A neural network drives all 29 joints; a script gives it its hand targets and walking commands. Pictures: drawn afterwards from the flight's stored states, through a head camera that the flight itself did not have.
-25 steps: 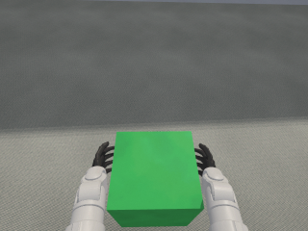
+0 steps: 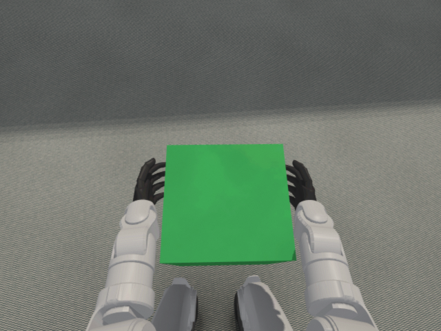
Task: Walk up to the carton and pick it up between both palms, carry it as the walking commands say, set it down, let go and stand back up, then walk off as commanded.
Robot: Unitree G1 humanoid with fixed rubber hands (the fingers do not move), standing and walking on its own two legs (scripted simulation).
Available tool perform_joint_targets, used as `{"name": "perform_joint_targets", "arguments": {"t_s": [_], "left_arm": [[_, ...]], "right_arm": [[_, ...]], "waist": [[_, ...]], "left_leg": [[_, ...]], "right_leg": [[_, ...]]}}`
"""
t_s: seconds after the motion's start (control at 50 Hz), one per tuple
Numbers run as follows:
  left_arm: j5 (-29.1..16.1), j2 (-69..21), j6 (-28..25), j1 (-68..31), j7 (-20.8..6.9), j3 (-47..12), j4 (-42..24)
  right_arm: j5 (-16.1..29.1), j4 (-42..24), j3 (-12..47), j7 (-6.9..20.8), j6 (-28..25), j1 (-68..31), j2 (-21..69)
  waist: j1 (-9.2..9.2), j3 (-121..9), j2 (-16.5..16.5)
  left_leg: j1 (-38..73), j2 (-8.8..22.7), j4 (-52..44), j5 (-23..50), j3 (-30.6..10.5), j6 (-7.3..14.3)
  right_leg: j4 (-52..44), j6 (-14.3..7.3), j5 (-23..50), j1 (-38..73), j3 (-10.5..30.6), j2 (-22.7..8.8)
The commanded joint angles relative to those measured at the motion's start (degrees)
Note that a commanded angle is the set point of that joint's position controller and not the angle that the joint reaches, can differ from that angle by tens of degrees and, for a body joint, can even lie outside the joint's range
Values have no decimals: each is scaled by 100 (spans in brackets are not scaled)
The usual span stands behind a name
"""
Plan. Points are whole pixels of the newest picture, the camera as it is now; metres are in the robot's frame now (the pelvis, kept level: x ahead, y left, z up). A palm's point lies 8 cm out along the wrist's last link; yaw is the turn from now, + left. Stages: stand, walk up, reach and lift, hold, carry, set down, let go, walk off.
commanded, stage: set down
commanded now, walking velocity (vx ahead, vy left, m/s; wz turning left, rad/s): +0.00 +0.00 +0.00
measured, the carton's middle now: (224, 213) +0.36 -0.02 -0.12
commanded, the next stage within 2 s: none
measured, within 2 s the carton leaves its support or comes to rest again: neither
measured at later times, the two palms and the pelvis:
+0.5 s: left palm (156, 202) +0.39 +0.12 -0.15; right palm (291, 202) +0.38 -0.18 -0.14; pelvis -0.01 +0.01 -0.07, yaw -1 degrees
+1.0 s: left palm (166, 204) +0.42 +0.12 -0.24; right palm (282, 204) +0.40 -0.18 -0.23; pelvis -0.02 +0.00 -0.15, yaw -1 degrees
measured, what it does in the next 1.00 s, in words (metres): lowers itself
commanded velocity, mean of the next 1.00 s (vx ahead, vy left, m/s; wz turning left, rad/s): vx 0.00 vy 0.00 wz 0.00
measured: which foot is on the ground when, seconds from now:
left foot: down 0.00-1.00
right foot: down 0.00-1.00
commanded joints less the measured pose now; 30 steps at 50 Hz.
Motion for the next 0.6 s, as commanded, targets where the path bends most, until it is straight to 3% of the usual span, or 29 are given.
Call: {"name": "perform_joint_targets", "arguments": {"t_s": [0.0,0.1,0.4,0.5,0.58], "left_arm": [[-633,-5779,0,-3445,-1044,-3979,18],[-677,-5700,26,-3671,-945,-3900,154],[-634,-5462,-167,-4201,-628,-3569,446],[-764,-5368,-279,-4337,-502,-3709,305],[-814,-5193,-343,-4377,-420,-3826,263]], "right_arm": [[739,-363,3496,1409,-144,-3613,5537],[876,-276,3455,1413,-100,-3929,5499],[778,344,2644,1328,-307,-4186,5047],[915,187,2779,1230,-409,-4366,4884],[1036,34,2973,1112,-466,-4462,4834]], "waist": [[-109,-5115,-6],[-55,-5235,-94],[-162,-5274,268],[-198,-5716,208],[-125,-6150,202]], "left_leg": [[2668,-342,-437,997,-239,-96],[2361,-371,-143,845,-231,-95],[1646,-414,653,667,-188,-263],[1484,-465,989,827,-167,-281],[1257,-533,1350,1007,-51,-278]], "right_leg": [[-345,-189,1032,1698,78,538],[-10,-129,914,1318,21,576],[871,-111,694,-92,-108,672],[1210,-63,845,-255,-167,724],[1500,-7,1046,-238,-175,739]]}}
